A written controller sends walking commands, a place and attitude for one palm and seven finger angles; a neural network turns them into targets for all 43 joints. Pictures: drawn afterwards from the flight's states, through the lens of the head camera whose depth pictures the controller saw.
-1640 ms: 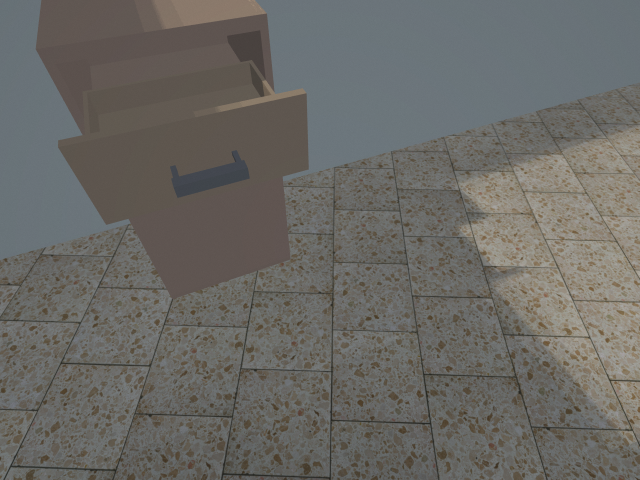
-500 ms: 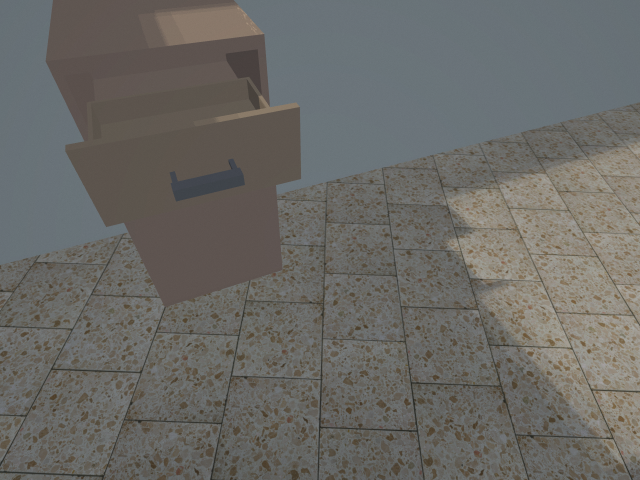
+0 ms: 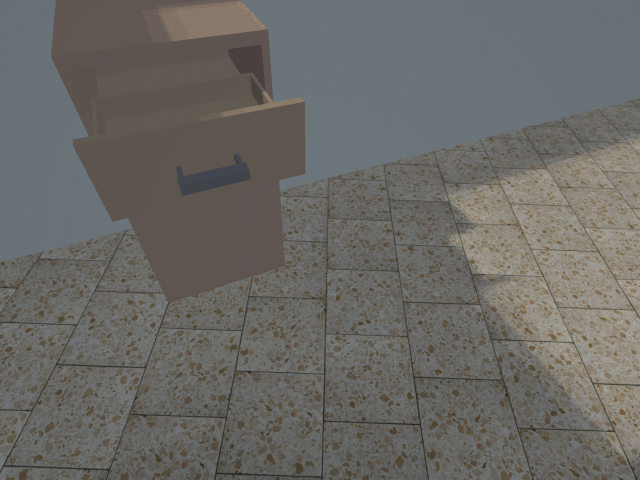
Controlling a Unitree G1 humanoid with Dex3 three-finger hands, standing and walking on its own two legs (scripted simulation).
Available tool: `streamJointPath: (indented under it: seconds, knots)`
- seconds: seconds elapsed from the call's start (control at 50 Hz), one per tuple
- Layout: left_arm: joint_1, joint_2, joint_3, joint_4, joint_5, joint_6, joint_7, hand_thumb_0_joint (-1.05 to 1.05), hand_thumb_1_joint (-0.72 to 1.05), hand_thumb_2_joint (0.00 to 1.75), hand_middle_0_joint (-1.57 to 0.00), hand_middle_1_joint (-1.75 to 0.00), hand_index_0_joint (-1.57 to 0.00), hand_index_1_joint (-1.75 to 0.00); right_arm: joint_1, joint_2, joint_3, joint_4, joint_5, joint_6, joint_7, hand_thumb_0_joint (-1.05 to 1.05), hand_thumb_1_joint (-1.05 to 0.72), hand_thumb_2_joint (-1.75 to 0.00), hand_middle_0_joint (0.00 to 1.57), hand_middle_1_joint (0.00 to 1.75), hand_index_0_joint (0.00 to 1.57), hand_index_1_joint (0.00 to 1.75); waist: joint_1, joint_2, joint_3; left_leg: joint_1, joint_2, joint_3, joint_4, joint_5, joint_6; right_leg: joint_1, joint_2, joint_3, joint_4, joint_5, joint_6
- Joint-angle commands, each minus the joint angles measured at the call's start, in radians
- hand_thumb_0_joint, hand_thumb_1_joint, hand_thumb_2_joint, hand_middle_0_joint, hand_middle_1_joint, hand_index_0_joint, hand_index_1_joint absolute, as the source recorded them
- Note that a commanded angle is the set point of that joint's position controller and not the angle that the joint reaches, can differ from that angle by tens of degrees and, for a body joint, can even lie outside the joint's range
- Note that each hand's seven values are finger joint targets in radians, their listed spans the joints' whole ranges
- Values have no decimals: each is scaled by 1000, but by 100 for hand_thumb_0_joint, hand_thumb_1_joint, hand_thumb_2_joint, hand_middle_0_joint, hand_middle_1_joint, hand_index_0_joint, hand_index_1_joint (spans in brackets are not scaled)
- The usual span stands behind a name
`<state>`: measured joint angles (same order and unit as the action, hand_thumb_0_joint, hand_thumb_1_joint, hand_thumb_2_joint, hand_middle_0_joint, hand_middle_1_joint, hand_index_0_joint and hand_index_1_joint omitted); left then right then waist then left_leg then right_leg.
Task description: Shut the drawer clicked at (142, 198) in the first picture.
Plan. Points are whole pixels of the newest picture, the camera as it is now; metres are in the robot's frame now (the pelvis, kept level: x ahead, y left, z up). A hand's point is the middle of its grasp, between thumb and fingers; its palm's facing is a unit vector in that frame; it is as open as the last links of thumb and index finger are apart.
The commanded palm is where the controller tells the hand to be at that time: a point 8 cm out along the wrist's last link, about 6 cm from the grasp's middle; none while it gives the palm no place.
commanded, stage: turn to face it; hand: left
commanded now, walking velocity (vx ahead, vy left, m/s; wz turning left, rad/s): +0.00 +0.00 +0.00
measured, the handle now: (212, 171) +0.65 +0.25 +0.01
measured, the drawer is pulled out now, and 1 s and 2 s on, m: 0.30 0.30 0.30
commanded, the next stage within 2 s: take the last steps up to it in 0.92 s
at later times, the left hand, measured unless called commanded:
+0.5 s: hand out of the picture +0.00 +0.20 -0.19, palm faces +0.22 -0.95 -0.23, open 7.3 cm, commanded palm none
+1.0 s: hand out of the picture -0.01 +0.17 -0.16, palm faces +0.39 -0.88 -0.28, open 7.3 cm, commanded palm none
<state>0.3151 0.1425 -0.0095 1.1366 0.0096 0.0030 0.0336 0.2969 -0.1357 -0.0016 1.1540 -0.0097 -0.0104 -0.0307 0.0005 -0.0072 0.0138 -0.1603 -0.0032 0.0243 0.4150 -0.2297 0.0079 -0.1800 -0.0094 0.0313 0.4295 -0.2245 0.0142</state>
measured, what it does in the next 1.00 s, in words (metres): steps on the spot, turning left: right foot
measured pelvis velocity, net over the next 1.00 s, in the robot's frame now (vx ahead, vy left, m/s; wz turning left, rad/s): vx -0.01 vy -0.04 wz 0.39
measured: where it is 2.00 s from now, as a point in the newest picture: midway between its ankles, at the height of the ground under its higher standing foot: outside the picture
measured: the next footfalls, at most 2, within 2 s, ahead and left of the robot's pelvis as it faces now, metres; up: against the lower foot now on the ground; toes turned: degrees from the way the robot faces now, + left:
right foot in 0.90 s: +0.06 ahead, -0.13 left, +0.00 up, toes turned +18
left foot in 1.28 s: -0.05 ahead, +0.09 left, +0.00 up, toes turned +29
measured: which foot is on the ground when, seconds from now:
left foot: down 0.00-0.92, up 0.94-1.00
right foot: down 0.00-0.52, up 0.54-0.88, down 0.90-1.00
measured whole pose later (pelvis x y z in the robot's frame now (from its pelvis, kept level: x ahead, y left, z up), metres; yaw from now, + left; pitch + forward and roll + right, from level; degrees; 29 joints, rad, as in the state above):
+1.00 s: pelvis -0.01 -0.04 -0.01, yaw +22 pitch -1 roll +1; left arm 0.21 0.18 0.03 0.92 0.02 0.02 0.02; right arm 0.20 -0.23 -0.07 0.96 -0.02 0.07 0.00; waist -0.01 0.05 0.05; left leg -0.42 -0.05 -0.06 0.89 -0.44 0.00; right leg -0.23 -0.03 -0.06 0.56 -0.31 -0.03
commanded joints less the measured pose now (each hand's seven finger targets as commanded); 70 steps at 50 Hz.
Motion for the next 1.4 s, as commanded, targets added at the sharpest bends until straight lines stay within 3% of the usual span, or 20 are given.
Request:
streamJointPath:
  seconds: [0.0,0.26,0.38,0.46,0.48,0.5,0.54,0.64,0.74,0.84,0.86,0.88,0.9,1.0,1.12,1.2,1.22,1.26,1.28,1.38]
  knots:
    - [63,88,15,-27,4,-15,10,0,90,90,-20,-30,-20,-30,52,-97,-16,-23,4,-17,-8,0,-90,-90,20,30,20,30,4,15,73,-30,96,-91,-95,55,21,-67,-65,57,-78,43,-29]
    - [10,120,67,-117,10,15,12,0,90,90,-20,-30,-20,-30,-1,-154,-51,-118,-1,20,4,0,-90,-90,20,30,20,30,16,60,70,-232,123,-227,-41,-7,67,-61,-71,-33,63,-64,-12]
    - [-27,223,105,-206,14,14,15,0,90,90,-20,-30,-20,-30,-17,-119,-74,-206,-10,46,18,0,-90,-90,20,30,20,30,14,-212,-24,-252,-4,-11,424,-177,-3,-88,-353,147,-101,-58,-162]
    - [-101,230,108,-239,19,16,13,0,90,90,-20,-30,-20,-30,21,-106,-72,-215,-3,34,29,0,-90,-90,20,30,20,30,-31,-112,-2,-122,34,40,226,-111,-15,-122,-328,-34,99,253,-125]
    - [-90,215,103,-247,11,23,7,0,90,90,-20,-30,-20,-30,53,-140,-73,-215,-7,25,30,0,-90,-90,20,30,20,30,-40,-9,-29,-30,72,-45,91,91,11,-181,-257,-114,231,178,-61]
    - [-80,153,97,-272,2,31,1,0,90,90,-20,-30,-20,-30,83,-240,-90,-227,-20,14,25,0,-90,-90,20,30,20,30,-47,276,-23,20,284,-375,-43,372,115,-334,-99,-194,455,-164,36]
    - [-151,148,87,-304,13,36,9,0,90,90,-20,-30,-20,-30,101,-290,-100,-222,-21,13,14,0,-90,-90,20,30,20,30,-58,243,-19,-35,365,-523,-126,290,231,-409,-62,-41,709,-390,20]
    - [-125,149,86,-259,6,30,-9,0,90,90,-20,-30,-20,-30,-45,-241,-81,-260,-18,9,4,0,-90,-90,20,30,20,30,-11,97,-34,-27,236,-310,-98,280,182,-347,-68,-30,639,-201,38]
    - [-153,140,79,-283,4,32,-9,0,90,90,-20,-30,-20,-30,-26,-258,-89,-257,-20,21,8,0,-90,-90,20,30,20,30,-36,144,-51,33,225,-326,-79,324,188,-269,-28,-43,424,-239,38]
    - [-51,153,77,-260,-2,14,0,0,90,90,-20,-30,-20,-30,-87,-252,-91,-269,-10,28,16,0,-90,-90,20,30,20,30,16,126,-68,-86,168,-301,22,341,126,-6,-1,-56,62,-50,27]
    - [-24,183,81,-252,2,5,4,0,90,90,-20,-30,-20,-30,-98,-226,-88,-273,-2,27,20,0,-90,-90,20,30,20,30,31,59,-67,-168,119,-261,88,224,76,89,-56,-10,-64,37,19]
    - [-9,262,96,-250,16,-5,10,0,90,90,-20,-30,-20,-30,-95,-161,-79,-288,7,26,24,0,-90,-90,20,30,20,30,27,-180,-51,-331,-9,-121,253,-38,3,159,-267,218,-131,109,-48]
    - [-5,314,103,-269,20,-3,6,0,90,90,-20,-30,-20,-30,-120,-161,-82,-312,0,35,25,0,-90,-90,20,30,20,30,43,-248,-9,-356,-55,-68,435,-314,-19,40,-427,325,-164,184,-157]
    - [-90,211,83,-283,14,-16,7,0,90,90,-20,-30,-20,-30,-86,-162,-89,-236,-8,60,34,0,-90,-90,20,30,20,30,-14,-150,33,-348,0,-64,739,-176,-38,-15,-270,92,-108,309,-167]
    - [93,196,72,-166,25,-24,-12,0,90,90,-20,-30,-20,-30,-163,-109,-65,-221,-17,27,36,0,-90,-90,20,30,20,30,59,-181,50,-261,34,48,355,-217,-17,58,-241,126,-199,-89,-184]
    - [69,186,72,-119,11,-15,-23,0,90,90,-20,-30,-20,-30,-35,-95,-52,-149,-15,-2,21,0,-90,-90,20,30,20,30,-8,-147,48,29,27,110,32,-82,-1,-97,-165,71,-129,-201,-139]
    - [63,149,65,-117,7,-14,-27,0,90,90,-20,-30,-20,-30,30,-126,-56,-120,-13,-15,12,0,-90,-90,20,30,20,30,-35,-43,27,170,82,47,-49,-82,10,-196,-126,36,-30,-208,-104]
    - [12,88,55,-169,16,-14,-44,0,90,90,-20,-30,-20,-30,174,-298,-97,-93,-27,-17,-3,0,-90,-90,20,30,20,30,-97,261,72,253,468,-434,-251,-312,171,-510,-9,-129,399,-322,-30]
    - [-77,125,68,-193,30,-4,-50,0,90,90,-20,-30,-20,-30,191,-286,-97,-76,-28,-23,-13,0,-90,-90,20,30,20,30,-116,192,134,179,486,-447,-285,-289,194,-550,-50,-56,538,-294,-26]
    - [-6,94,83,-124,23,7,-80,0,90,90,-20,-30,-20,-30,71,-178,-66,-89,-18,-59,-21,0,-90,-90,20,30,20,30,-10,132,130,67,340,-102,-248,55,133,-476,-108,-36,627,-52,0]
